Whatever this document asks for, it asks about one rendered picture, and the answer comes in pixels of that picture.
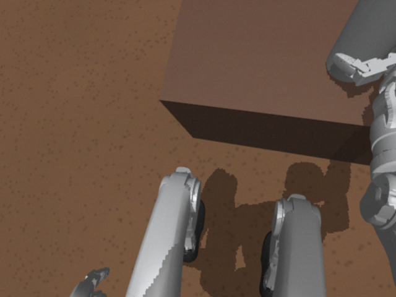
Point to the right robot foot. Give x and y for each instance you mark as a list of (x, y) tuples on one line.
[(264, 291)]

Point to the left robot hand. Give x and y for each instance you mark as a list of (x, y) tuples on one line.
[(92, 280)]

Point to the bottle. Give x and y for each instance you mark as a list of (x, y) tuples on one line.
[(370, 32)]

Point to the right robot arm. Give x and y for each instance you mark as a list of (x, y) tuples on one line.
[(378, 205)]

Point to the left robot foot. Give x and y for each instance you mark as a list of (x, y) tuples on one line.
[(191, 255)]

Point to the right robot hand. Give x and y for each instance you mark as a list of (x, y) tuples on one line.
[(367, 71)]

